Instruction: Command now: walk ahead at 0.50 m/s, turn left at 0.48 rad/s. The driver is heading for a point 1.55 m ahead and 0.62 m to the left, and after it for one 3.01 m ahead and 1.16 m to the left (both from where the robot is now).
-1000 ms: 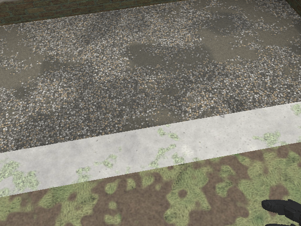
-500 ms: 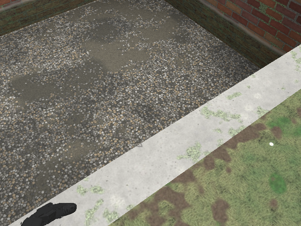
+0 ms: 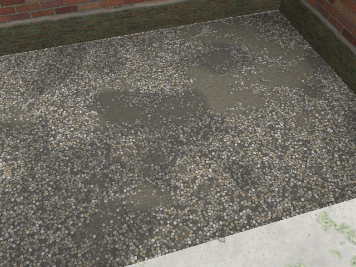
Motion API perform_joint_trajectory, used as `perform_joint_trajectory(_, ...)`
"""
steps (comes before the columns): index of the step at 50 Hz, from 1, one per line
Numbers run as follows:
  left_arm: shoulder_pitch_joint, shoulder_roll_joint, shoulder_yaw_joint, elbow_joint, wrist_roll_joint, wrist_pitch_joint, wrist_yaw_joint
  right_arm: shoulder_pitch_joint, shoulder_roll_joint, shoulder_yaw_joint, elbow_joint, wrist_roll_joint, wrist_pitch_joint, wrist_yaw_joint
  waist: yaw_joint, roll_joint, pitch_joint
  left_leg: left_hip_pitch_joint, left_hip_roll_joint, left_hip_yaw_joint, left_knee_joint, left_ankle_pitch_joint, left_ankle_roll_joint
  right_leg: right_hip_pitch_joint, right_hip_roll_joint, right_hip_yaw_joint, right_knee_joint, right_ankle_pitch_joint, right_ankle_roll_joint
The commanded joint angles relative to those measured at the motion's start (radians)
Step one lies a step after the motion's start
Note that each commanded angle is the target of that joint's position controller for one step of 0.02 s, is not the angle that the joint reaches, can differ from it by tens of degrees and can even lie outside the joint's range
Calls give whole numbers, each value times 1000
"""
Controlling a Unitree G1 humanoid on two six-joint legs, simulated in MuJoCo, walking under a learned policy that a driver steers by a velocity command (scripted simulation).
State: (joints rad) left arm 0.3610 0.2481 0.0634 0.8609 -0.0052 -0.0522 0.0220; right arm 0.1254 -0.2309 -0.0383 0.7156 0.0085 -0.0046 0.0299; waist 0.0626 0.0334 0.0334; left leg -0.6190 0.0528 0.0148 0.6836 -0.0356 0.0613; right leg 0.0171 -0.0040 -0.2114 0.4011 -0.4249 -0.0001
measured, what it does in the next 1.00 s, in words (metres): walks ahead, turning left: left foot, then right foot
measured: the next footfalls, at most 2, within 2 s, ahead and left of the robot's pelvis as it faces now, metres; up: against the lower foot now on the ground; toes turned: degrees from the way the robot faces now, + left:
left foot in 0.06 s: +0.20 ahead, +0.10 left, +0.00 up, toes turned +4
right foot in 0.52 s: +0.37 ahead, -0.05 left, +0.00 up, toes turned +22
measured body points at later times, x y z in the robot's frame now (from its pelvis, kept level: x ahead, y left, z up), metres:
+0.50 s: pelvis +0.21 +0.01 +0.00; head +0.21 +0.01 +0.45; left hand +0.32 +0.31 -0.08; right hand +0.35 -0.23 -0.11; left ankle +0.16 +0.10 -0.73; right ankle +0.33 -0.07 -0.71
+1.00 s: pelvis +0.24 +0.00 -0.01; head +0.24 +0.03 +0.44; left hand +0.25 +0.30 -0.11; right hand +0.54 -0.09 -0.08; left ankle +0.22 +0.10 -0.73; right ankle +0.32 -0.08 -0.70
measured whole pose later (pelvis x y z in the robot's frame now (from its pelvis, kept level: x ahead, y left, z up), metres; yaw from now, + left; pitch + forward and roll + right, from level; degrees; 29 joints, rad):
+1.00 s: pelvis +0.24 +0.00 -0.01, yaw +36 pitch +0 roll -1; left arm 0.15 0.25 0.00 0.60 0.01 0.06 -0.01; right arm 0.13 -0.22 0.00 0.58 0.00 0.09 -0.03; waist 0.00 -0.03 0.02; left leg -0.39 -0.07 -0.09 0.70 -0.30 0.04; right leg -0.45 0.02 -0.05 0.90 -0.42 0.05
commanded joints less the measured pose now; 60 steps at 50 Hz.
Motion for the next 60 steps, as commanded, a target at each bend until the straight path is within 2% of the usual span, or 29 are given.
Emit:
perform_joint_trajectory(1,-12,184,39,-33,-20,18,12,64,-103,-39,-89,-2,3,7,-87,-133,-28,154,-76,93,2,-149,65,-40,-258,53,162,1075,-119)
perform_joint_trajectory(2,-59,200,37,-37,-31,13,14,224,-146,-68,-54,-3,6,0,-178,-118,-112,384,-116,102,-62,-50,98,-113,-210,21,357,1096,-85)
perform_joint_trajectory(3,-66,198,34,-53,-14,-4,21,382,-263,-108,-30,1,18,-23,-241,40,-206,652,16,-138,-128,189,185,-329,-107,-1,753,740,-15)
perform_joint_trajectory(4,58,71,-10,-91,20,-35,-4,325,-331,-104,-45,14,15,-18,-105,307,-365,934,253,-694,-288,98,398,-681,96,166,1121,-172,39)
perform_joint_trajectory(5,-3,160,13,-92,-11,-58,-23,316,-247,-90,-79,2,12,-7,-169,191,-408,888,274,-764,-375,-132,379,-768,45,348,1144,-132,17)
perform_joint_trajectory(6,-71,179,20,-102,-40,-57,-26,273,-170,-69,-84,-11,17,-10,-158,121,-244,774,243,-633,-369,-200,321,-820,10,320,1102,-96,3)
perform_joint_trajectory(7,-97,156,17,-102,-34,-50,-14,243,-122,-57,-77,-16,18,-13,-117,-7,-135,613,200,-538,-372,-223,275,-802,-26,307,1020,-45,-1)
perform_joint_trajectory(8,-145,124,4,-148,55,-5,-3,240,-185,-72,-47,-46,15,-38,-84,-26,-129,552,163,-440,-348,-110,216,-741,-66,274,907,27,1)
perform_joint_trajectory(9,-129,97,0,-150,67,33,-3,225,-165,-66,-55,-49,8,-49,-53,-18,-107,446,117,-390,-358,-72,197,-671,-71,268,858,50,10)
perform_joint_trajectory(14,-160,109,2,-195,41,103,17,206,-155,-51,-75,-6,-33,-35,-24,41,-70,283,53,-347,-371,19,199,-601,-53,246,633,156,50)
perform_joint_trajectory(21,-299,95,-16,-261,29,79,17,240,-177,-54,-107,-12,22,-39,-113,84,-82,329,18,-427,-256,75,156,-512,15,217,427,211,32)
perform_joint_trajectory(25,-184,90,-25,-257,21,30,-5,159,-190,-58,-152,-7,49,-60,-42,74,-57,293,15,-525,-189,-72,123,-320,12,275,189,140,-13)
perform_joint_trajectory(26,-90,105,-22,-239,34,17,-1,115,-173,-54,-169,6,47,-63,7,7,-75,199,-27,-493,-87,-167,80,-163,-35,332,109,194,-33)
perform_joint_trajectory(27,-30,184,-7,-244,52,10,4,127,-104,-37,-191,23,43,-56,17,-195,-131,60,-142,-343,158,-397,30,1,-215,550,37,117,-77)
perform_joint_trajectory(28,7,260,22,-221,33,25,-5,148,-137,-47,-214,17,51,-64,5,-407,-118,-108,-244,-186,319,-610,18,0,-348,857,-65,109,-136)
perform_joint_trajectory(29,-83,170,-9,-268,9,31,5,112,-143,-43,-194,-24,65,-80,-11,-255,-18,-78,-222,-235,419,-525,-39,-147,-367,707,40,616,-120)
perform_joint_trajectory(30,-95,129,-27,-281,25,37,3,105,-140,-46,-179,-23,66,-81,-24,-200,-69,-20,-216,-218,474,-515,-76,-171,-320,600,86,900,-106)
perform_joint_trajectory(35,-184,89,-53,-301,49,47,-10,104,-118,-35,-171,-13,92,-71,-106,-184,-139,112,-163,-175,445,-367,-120,-252,-234,338,97,1083,-110)
perform_joint_trajectory(39,-185,100,-47,-281,49,58,-27,27,-97,-6,-191,-15,104,-74,-79,-161,-149,184,-96,-84,161,-278,-83,-253,-204,235,90,847,-97)
perform_joint_trajectory(40,-151,119,-34,-272,49,72,-27,6,-98,-2,-201,4,105,-72,-45,-183,-192,207,-96,-55,131,-315,-70,-211,-209,260,70,637,-110)
perform_joint_trajectory(42,-194,122,-34,-294,46,88,-15,-61,-111,2,-224,-6,99,-50,-38,-179,-172,202,-83,-30,108,-347,-47,-228,-240,302,25,300,-121)
perform_joint_trajectory(45,-260,79,-35,-325,36,106,-7,29,-83,21,-198,-37,87,-46,-82,-39,-155,469,-52,-87,-113,-168,14,-423,-125,167,187,27,-46)
perform_joint_trajectory(46,-290,30,-56,-389,30,105,-18,45,-201,-19,-180,-2,85,-49,-92,223,-124,422,39,-362,-226,-284,94,-529,31,47,327,4,31)
perform_joint_trajectory(47,-375,79,-47,-422,29,98,-22,58,-242,-38,-189,8,91,-53,-160,290,-47,406,134,-578,-346,-384,148,-673,55,124,471,-80,50)
perform_joint_trajectory(50,-316,102,-32,-402,10,84,-35,-64,-157,-10,-213,-16,83,-91,-73,165,-85,363,114,-498,-318,-178,157,-642,25,247,598,22,93)
perform_joint_trajectory(53,-260,46,-52,-368,30,84,-48,-119,-104,10,-220,-15,59,-68,-54,132,-148,288,26,-374,-300,-139,98,-416,33,186,473,28,68)
perform_joint_trajectory(58,-193,-17,-78,-359,27,85,-50,-109,-108,1,-211,15,63,-53,-24,-1,-118,122,-15,-402,-250,-396,33,-92,-6,201,127,124,-10)
perform_joint_trajectory(59,-124,39,-71,-345,48,78,-46,-121,-59,9,-230,31,55,-49,-8,-185,-130,-13,-99,-310,-54,-443,-3,31,-147,387,90,63,-43)
perform_joint_trajectory(60,-116,124,-46,-345,29,83,-35,-201,-75,13,-270,22,55,-61,47,-336,-66,-92,-170,-227,-22,-419,-41,-53,-247,584,-54,26,-69)
Keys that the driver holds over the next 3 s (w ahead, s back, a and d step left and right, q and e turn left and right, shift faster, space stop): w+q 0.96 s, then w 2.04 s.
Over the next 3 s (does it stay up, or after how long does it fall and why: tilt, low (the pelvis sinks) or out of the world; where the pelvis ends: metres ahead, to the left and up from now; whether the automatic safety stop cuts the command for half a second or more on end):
stays up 0.29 0.06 -0.01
